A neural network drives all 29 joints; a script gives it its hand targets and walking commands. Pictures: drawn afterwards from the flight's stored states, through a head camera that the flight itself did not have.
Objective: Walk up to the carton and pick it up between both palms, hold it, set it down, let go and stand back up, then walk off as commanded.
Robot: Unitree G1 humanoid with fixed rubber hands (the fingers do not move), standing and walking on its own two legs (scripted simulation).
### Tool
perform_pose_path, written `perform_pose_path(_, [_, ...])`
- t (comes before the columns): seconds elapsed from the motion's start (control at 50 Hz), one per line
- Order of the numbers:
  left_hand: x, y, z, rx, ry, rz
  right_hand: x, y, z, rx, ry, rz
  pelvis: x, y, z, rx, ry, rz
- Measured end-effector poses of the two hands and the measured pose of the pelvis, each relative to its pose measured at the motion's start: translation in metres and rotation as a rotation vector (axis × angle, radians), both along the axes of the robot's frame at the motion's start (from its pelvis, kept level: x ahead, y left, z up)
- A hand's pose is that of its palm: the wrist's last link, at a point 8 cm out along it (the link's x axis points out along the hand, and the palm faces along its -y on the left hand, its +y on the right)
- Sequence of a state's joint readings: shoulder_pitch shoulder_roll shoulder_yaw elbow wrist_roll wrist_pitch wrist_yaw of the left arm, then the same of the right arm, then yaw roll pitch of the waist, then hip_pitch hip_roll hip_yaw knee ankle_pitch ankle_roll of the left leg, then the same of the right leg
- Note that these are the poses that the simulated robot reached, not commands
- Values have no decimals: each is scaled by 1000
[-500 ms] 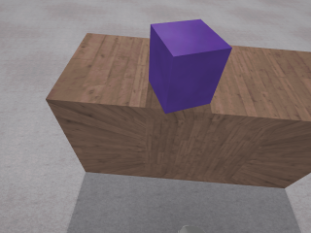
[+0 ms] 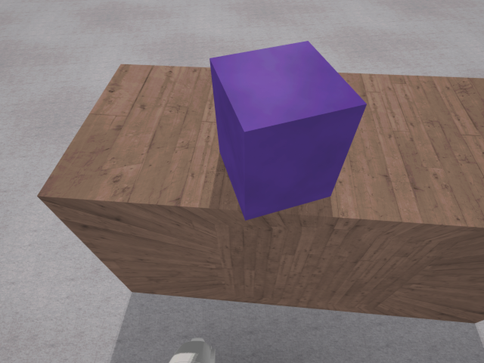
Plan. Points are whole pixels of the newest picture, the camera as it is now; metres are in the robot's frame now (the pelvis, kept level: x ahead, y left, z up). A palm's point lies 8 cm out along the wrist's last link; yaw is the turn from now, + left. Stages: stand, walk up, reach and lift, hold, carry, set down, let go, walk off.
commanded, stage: walk up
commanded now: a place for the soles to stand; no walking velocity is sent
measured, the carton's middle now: (275, 133) +0.53 -0.04 +0.06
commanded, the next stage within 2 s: none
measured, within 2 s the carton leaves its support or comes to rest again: neither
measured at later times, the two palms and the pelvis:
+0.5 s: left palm (100, 349) +0.17 +0.27 -0.11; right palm (457, 353) +0.17 -0.34 -0.10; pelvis +0.10 -0.03 -0.01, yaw -2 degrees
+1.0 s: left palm (92, 332) +0.19 +0.30 -0.12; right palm (443, 345) +0.18 -0.31 -0.09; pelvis +0.12 +0.00 -0.01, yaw -2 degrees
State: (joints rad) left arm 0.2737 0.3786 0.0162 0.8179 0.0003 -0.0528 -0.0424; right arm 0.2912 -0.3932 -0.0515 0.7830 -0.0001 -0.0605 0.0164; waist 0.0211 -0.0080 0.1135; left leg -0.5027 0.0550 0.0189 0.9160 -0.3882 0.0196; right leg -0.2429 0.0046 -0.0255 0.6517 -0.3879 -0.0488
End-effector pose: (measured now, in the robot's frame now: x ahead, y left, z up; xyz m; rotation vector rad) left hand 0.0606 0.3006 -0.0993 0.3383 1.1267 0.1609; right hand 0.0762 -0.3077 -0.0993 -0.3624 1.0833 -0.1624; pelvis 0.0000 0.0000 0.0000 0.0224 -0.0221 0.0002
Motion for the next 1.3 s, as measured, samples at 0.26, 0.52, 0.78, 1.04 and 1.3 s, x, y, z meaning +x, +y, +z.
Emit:
perform_pose_path(0.26, [70, 11, -19, -63, -37, -28, 53, 10, 23, -75, -61, -19, 56, 19, -3, -50, -23, -17])
perform_pose_path(0.52, [107, -33, -10, 8, 16, -27, 95, -35, -6, 0, -28, -51, 102, -33, -8, 0, 2, -34])
perform_pose_path(0.78, [124, -37, -1, 49, 28, -23, 107, -41, -8, 8, 44, -62, 121, -39, -2, 5, 19, -33])
perform_pose_path(1.04, [133, -2, -22, -23, -23, -23, 102, -5, 12, -63, -2, -81, 117, 4, -5, -58, -7, -40])
perform_pose_path(1.3, [106, 4, -27, -7, 36, 12, 87, -6, 6, -41, 4, -110, 110, 3, -6, -51, -17, -47])
